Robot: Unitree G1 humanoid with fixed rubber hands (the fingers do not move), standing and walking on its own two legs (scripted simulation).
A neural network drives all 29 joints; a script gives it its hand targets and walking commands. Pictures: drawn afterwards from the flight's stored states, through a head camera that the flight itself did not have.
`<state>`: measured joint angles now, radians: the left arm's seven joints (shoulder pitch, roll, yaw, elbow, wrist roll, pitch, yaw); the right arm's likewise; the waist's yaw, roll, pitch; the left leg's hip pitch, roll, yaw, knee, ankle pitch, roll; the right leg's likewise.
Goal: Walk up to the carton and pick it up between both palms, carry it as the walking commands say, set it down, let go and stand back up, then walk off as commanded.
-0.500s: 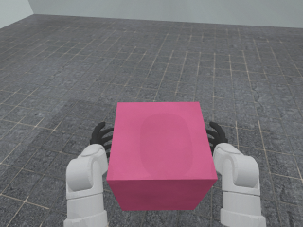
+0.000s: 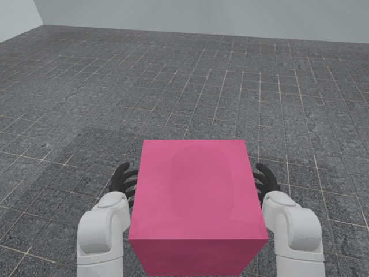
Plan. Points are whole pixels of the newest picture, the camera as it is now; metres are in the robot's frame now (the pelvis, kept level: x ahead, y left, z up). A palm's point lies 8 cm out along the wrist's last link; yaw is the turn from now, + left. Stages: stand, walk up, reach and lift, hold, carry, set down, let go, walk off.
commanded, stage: carry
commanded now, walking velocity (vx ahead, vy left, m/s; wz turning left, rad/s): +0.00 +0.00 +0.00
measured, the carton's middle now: (193, 211) +0.26 +0.00 +0.03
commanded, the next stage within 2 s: hold in 0.78 s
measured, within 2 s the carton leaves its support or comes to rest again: neither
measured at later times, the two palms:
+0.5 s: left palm (122, 202) +0.25 +0.14 +0.09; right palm (273, 201) +0.25 -0.16 +0.08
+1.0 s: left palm (131, 208) +0.28 +0.14 +0.02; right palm (262, 208) +0.27 -0.16 +0.01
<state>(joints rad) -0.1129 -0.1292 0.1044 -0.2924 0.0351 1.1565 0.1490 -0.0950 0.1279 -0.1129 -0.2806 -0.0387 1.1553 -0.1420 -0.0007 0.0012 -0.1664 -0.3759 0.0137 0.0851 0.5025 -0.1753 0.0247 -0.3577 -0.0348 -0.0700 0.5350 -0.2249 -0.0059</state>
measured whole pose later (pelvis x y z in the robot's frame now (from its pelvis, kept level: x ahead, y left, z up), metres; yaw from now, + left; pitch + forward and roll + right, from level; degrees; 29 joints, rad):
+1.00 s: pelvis +0.01 -0.01 +0.00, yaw -3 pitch -5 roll +1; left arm -0.15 -0.11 0.15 0.12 0.12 0.76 0.06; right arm -0.14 0.11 -0.10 0.18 -0.12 0.73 -0.07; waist 0.04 -0.01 0.06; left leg -0.20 0.00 0.02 0.49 -0.21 0.00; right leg -0.20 0.02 0.00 0.53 -0.24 -0.03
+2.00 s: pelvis +0.00 -0.01 +0.00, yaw -3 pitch -8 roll +1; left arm -0.39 -0.18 0.38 0.45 0.31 0.63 0.01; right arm -0.42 0.14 -0.37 0.56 -0.31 0.60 0.03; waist 0.05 -0.01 0.06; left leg -0.16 -0.03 -0.02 0.52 -0.21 0.00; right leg -0.16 0.05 0.05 0.56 -0.25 -0.03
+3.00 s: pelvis -0.02 -0.01 -0.10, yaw -3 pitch +28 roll +0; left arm -0.60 -0.11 0.43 0.52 0.22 0.31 0.01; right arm -0.63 0.11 -0.39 0.63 -0.23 0.27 -0.03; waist 0.07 -0.04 -0.11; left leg -1.24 -0.05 -0.04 1.10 -0.36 0.00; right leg -1.23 0.08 0.06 1.12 -0.38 -0.01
